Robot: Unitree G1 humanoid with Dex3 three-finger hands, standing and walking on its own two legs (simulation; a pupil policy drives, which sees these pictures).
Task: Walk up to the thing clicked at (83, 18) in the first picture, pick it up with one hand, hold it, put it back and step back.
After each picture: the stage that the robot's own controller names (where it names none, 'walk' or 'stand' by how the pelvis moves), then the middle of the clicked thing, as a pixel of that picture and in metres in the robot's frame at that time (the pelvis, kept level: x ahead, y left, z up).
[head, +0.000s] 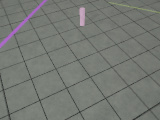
stand; (82, 17) +1.86 +0.03 -0.65
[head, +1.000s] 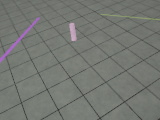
walk; (73, 32) +1.71 +0.31 -0.63
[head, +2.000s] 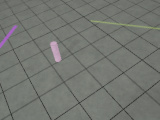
walk; (56, 52) +1.14 +0.41 -0.65
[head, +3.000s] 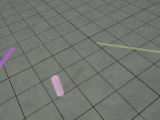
walk; (57, 86) +0.77 +0.32 -0.65
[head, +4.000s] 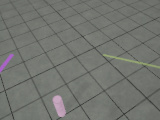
walk; (59, 106) +0.56 +0.26 -0.65
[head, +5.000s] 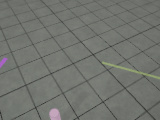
stand; (56, 119) +0.46 +0.21 -0.65
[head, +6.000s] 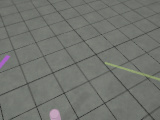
stand; out of the picture +0.44 +0.21 -0.65
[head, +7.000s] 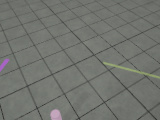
stand; out of the picture +0.45 +0.23 -0.65
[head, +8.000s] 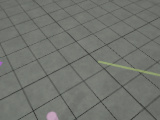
stand; out of the picture +0.43 +0.24 -0.66
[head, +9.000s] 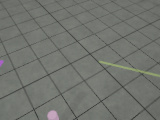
stand; out of the picture +0.44 +0.24 -0.66
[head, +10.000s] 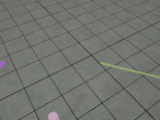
stand; out of the picture +0.43 +0.23 -0.66
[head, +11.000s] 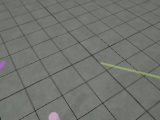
stand; out of the picture +0.43 +0.23 -0.66
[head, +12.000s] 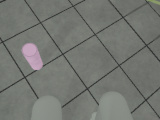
go down; (33, 58) +0.51 +0.22 -0.38
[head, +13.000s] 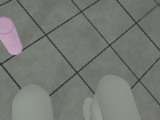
go down; (10, 39) +0.53 +0.25 -0.27
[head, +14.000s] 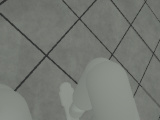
close in; out of the picture +0.52 +0.30 -0.19
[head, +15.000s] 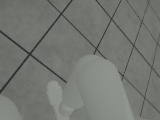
close; out of the picture +0.51 +0.32 -0.18
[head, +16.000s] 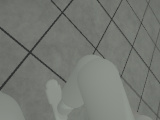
lift; out of the picture +0.50 +0.31 -0.19
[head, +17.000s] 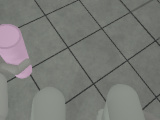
lift; (16, 56) +0.40 +0.24 -0.04
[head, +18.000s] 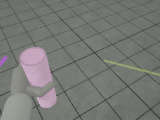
hold; (41, 82) +0.33 +0.16 +0.07
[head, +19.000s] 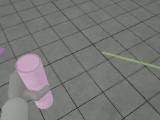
hold; (38, 85) +0.33 +0.18 +0.02
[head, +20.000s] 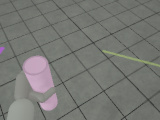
crouch; (43, 87) +0.33 +0.16 +0.01
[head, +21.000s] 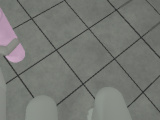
crouch; (5, 39) +0.48 +0.22 -0.06
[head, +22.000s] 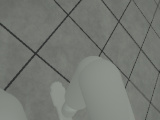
lower; out of the picture +0.49 +0.29 -0.18
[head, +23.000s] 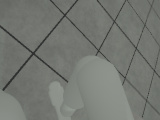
lower; out of the picture +0.49 +0.30 -0.18
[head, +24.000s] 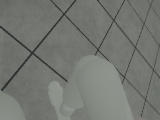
lower; out of the picture +0.49 +0.30 -0.18
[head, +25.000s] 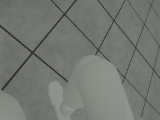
lower; out of the picture +0.50 +0.30 -0.18
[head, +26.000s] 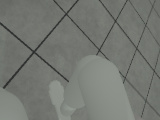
loosen; out of the picture +0.50 +0.30 -0.18
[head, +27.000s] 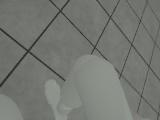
withdraw; out of the picture +0.52 +0.23 -0.19
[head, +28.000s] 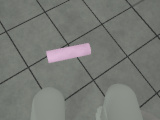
walk; (68, 52) +0.55 +0.06 -0.40
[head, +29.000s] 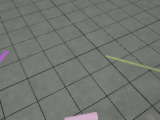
stand; (81, 119) +0.46 +0.02 -0.68
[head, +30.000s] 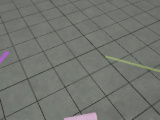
stand; (80, 119) +0.46 +0.03 -0.69
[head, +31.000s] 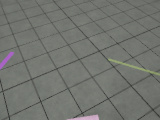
stand; out of the picture +0.46 +0.02 -0.72
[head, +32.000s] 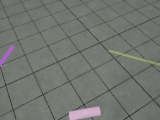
walk; (84, 113) +0.47 +0.03 -0.74
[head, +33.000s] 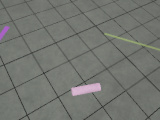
walk; (85, 89) +0.62 -0.08 -0.73
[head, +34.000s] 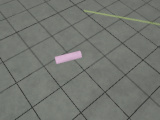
walk; (68, 57) +0.91 +0.15 -0.71
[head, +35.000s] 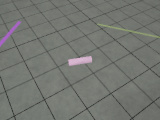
stand; (80, 60) +1.09 +0.07 -0.73
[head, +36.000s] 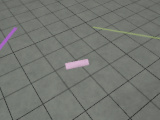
stand; (76, 64) +1.09 +0.09 -0.75
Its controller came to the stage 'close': yes
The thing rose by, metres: 0.68
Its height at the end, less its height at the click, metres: -0.09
